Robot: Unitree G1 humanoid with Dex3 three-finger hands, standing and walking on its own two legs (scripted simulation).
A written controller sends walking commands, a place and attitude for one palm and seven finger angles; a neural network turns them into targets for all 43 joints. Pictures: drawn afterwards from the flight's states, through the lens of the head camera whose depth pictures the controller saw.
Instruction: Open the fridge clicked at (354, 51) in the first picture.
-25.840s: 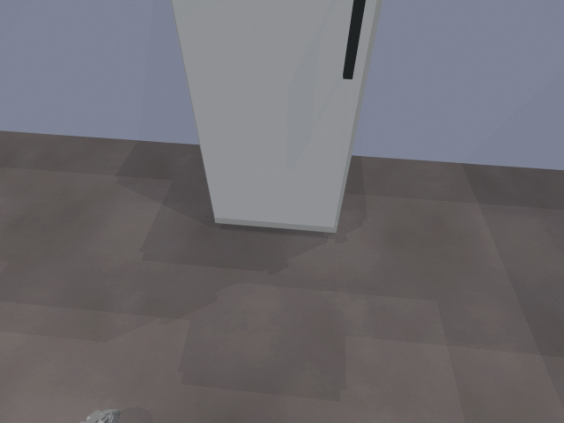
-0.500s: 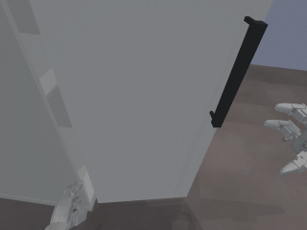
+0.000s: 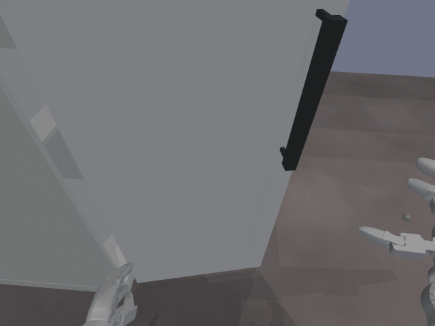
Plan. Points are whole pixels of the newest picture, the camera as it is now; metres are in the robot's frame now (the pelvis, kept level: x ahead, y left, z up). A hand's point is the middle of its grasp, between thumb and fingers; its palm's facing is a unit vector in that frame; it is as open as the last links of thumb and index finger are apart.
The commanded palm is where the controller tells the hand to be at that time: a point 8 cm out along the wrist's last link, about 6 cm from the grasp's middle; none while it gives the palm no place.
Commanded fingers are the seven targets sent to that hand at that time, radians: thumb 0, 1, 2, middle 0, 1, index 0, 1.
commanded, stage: draw the hand back to the body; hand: right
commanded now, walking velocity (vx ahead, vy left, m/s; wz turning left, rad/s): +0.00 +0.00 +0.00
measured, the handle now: (302, 102) +0.48 -0.17 +0.19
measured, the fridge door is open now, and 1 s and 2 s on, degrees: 78 78 78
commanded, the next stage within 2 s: step back with the hand held close in 0.82 s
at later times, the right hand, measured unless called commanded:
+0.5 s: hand (403, 241) +0.20 -0.25 +0.15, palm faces +0.49 +0.80 -0.35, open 8.3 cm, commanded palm +0.16 -0.28 +0.17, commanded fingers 0.00 -0.90 -0.90 0.20 0.30 0.20 0.30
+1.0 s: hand (401, 238) +0.20 -0.25 +0.16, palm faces +0.48 +0.80 -0.35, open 7.4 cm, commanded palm +0.15 -0.28 +0.17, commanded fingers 0.00 -0.90 -0.90 0.20 0.30 0.20 0.30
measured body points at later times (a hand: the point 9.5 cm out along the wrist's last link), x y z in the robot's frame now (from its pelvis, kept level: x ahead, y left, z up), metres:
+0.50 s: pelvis +0.02 +0.02 +0.00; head -0.01 +0.04 +0.45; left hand +0.21 +0.25 -0.08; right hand +0.17 -0.29 +0.17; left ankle +0.01 +0.13 -0.74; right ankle +0.03 -0.11 -0.74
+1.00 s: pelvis +0.01 +0.02 +0.00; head -0.01 +0.04 +0.45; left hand +0.20 +0.25 -0.09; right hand +0.17 -0.29 +0.18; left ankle +0.01 +0.13 -0.74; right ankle +0.03 -0.11 -0.74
